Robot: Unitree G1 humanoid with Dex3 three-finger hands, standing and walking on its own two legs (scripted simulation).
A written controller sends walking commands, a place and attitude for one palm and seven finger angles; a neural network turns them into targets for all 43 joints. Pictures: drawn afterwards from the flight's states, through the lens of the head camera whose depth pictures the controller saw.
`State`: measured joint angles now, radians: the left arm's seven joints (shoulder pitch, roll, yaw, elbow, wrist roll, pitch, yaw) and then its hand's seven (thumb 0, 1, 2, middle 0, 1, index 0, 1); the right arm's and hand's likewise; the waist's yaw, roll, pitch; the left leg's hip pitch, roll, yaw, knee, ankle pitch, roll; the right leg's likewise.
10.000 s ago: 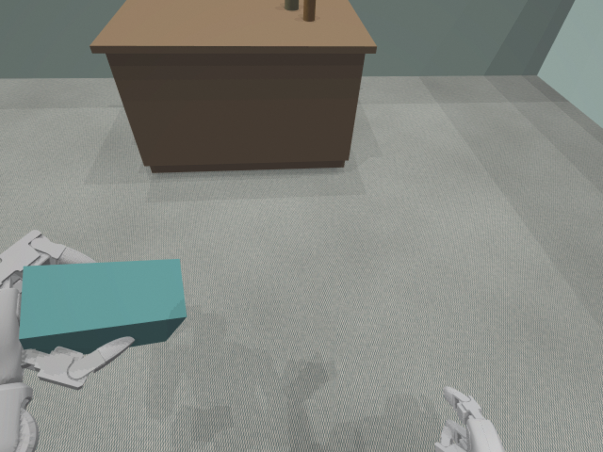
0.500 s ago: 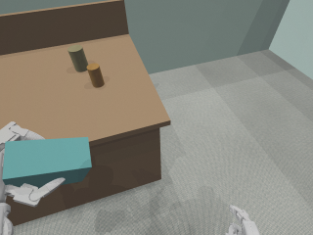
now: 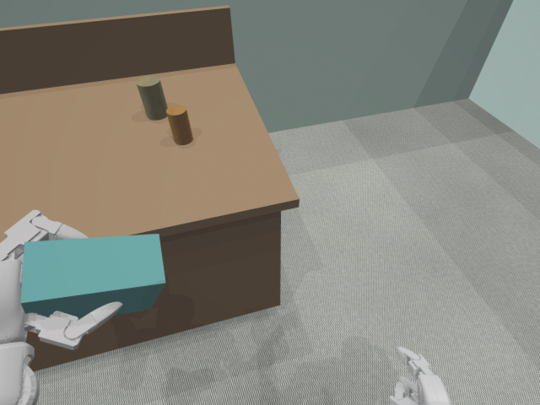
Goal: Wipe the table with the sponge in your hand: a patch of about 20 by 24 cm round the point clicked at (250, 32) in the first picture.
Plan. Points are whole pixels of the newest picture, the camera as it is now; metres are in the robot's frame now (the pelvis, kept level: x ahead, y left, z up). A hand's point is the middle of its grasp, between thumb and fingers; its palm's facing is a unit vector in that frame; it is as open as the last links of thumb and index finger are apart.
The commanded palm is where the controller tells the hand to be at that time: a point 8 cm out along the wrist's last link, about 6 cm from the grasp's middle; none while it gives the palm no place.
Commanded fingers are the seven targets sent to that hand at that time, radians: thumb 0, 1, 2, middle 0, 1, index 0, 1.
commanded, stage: come to a stop and stand still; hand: left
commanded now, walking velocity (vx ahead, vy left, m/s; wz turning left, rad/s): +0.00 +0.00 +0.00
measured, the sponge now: (117, 278) +0.23 +0.20 +0.14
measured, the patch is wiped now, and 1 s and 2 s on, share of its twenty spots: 0.00 0.00 0.00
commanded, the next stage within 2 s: look again from close up in 0.16 s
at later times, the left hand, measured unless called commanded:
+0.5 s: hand (58, 246) +0.25 +0.28 +0.17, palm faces +0.34 -0.86 -0.38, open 10.2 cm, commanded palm +0.19 +0.31 +0.18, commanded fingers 0.00 0.10 1.30 -1.20 -1.60 -1.20 -1.60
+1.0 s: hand (52, 216) +0.31 +0.32 +0.15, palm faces +0.34 -0.87 -0.37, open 10.2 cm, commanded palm +0.25 +0.35 +0.18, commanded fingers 0.00 0.10 1.30 -1.20 -1.60 -1.20 -1.60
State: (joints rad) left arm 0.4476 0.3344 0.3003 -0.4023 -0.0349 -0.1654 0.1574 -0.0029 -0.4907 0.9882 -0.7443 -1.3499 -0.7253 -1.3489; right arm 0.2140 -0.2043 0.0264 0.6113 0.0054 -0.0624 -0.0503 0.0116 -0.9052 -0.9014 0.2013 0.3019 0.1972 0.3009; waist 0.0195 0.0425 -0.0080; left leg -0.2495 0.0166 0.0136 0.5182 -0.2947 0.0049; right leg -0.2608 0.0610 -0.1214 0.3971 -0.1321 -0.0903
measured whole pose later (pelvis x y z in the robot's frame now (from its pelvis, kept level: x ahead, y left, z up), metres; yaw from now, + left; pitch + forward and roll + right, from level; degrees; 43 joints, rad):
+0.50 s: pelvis +0.02 +0.04 +0.00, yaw -3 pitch +0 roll +0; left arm 0.38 0.34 0.34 -0.34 -0.05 -0.25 0.09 0.00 -0.49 0.99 -0.75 -1.35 -0.73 -1.35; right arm 0.27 -0.23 0.01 0.59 0.02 -0.16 -0.01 0.01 -0.91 -0.90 0.20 0.30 0.20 0.30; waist 0.01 0.03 0.00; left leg -0.21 -0.02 0.07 0.44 -0.24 0.05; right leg -0.27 0.03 -0.05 0.40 -0.14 -0.03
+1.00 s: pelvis +0.07 +0.08 -0.02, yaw -3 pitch +0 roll -2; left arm 0.40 0.39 0.38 -0.45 -0.05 -0.22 0.09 0.00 -0.50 0.99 -0.75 -1.35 -0.73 -1.34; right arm 0.18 -0.21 0.02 0.50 0.01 -0.06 0.01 0.01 -0.90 -0.90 0.20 0.30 0.20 0.30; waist 0.01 -0.02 0.00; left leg -0.23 -0.06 0.11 0.68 -0.46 0.07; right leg -0.32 -0.01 -0.01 0.68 -0.37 0.01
